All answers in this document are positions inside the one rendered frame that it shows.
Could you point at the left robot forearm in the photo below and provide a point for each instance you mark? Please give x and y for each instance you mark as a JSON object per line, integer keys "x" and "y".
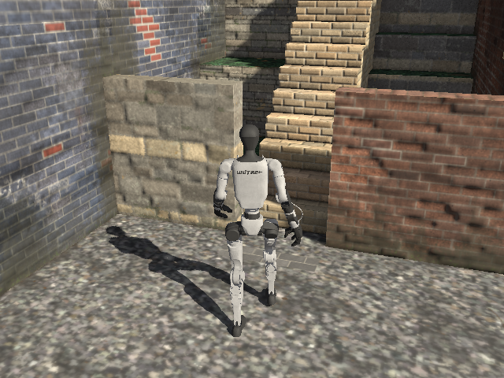
{"x": 217, "y": 204}

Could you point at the robot right hand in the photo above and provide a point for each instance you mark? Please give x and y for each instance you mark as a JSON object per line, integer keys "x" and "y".
{"x": 297, "y": 235}

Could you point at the robot left hand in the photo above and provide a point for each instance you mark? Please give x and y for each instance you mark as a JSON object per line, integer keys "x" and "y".
{"x": 224, "y": 208}

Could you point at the left robot upper arm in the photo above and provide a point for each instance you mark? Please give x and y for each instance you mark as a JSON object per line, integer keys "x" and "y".
{"x": 222, "y": 178}

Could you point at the right robot upper arm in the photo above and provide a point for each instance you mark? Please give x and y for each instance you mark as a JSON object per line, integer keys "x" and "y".
{"x": 278, "y": 178}

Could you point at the right robot forearm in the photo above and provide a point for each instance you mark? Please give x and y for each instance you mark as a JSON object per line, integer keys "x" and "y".
{"x": 290, "y": 212}

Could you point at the right robot foot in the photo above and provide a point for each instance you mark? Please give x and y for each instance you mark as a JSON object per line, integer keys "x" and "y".
{"x": 271, "y": 299}

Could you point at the humanoid robot torso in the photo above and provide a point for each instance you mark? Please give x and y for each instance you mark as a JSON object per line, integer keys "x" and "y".
{"x": 251, "y": 189}

